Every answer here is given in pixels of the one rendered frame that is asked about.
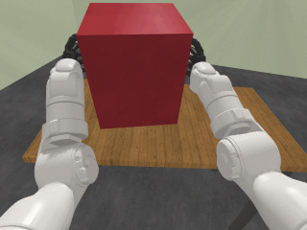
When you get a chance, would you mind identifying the carton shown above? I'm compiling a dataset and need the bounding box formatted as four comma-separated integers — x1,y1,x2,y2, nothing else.
76,3,194,129

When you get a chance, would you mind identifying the right robot upper arm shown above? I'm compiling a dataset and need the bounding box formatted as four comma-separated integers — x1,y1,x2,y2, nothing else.
216,131,307,230

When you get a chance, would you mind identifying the robot left forearm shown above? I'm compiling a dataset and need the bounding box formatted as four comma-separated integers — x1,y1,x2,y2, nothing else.
35,58,88,185

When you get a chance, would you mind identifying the robot right hand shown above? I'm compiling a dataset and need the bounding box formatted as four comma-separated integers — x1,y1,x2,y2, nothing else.
186,38,206,77

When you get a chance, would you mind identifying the table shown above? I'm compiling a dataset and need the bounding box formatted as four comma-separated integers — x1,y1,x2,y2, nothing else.
22,79,307,230

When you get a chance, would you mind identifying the left robot upper arm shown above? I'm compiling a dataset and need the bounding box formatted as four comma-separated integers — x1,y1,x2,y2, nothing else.
0,143,99,230

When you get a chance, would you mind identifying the robot right forearm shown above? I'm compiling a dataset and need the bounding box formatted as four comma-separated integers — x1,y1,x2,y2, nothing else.
189,61,281,163

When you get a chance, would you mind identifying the robot left hand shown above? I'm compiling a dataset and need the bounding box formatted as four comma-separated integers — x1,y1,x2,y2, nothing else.
62,34,85,73

